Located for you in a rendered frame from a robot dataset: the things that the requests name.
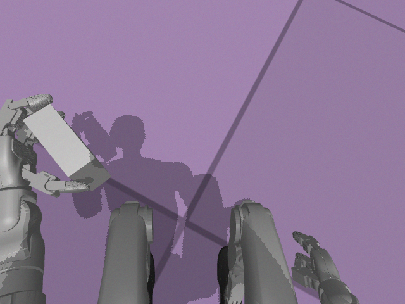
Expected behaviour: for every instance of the right robot foot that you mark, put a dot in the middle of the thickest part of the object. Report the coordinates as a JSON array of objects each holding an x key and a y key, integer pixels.
[{"x": 222, "y": 273}]

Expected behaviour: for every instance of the right robot hand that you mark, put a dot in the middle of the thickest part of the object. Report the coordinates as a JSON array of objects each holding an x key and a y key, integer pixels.
[{"x": 311, "y": 271}]

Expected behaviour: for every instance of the carton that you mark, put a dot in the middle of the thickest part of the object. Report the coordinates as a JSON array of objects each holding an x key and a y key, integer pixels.
[{"x": 66, "y": 148}]

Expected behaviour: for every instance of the left robot arm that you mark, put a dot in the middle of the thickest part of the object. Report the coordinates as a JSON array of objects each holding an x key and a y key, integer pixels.
[{"x": 22, "y": 248}]

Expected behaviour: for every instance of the left robot hand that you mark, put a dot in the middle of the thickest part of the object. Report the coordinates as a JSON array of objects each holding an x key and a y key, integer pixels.
[{"x": 17, "y": 158}]

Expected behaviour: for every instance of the right robot arm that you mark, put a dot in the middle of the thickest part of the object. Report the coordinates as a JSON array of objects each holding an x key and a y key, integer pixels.
[{"x": 333, "y": 291}]

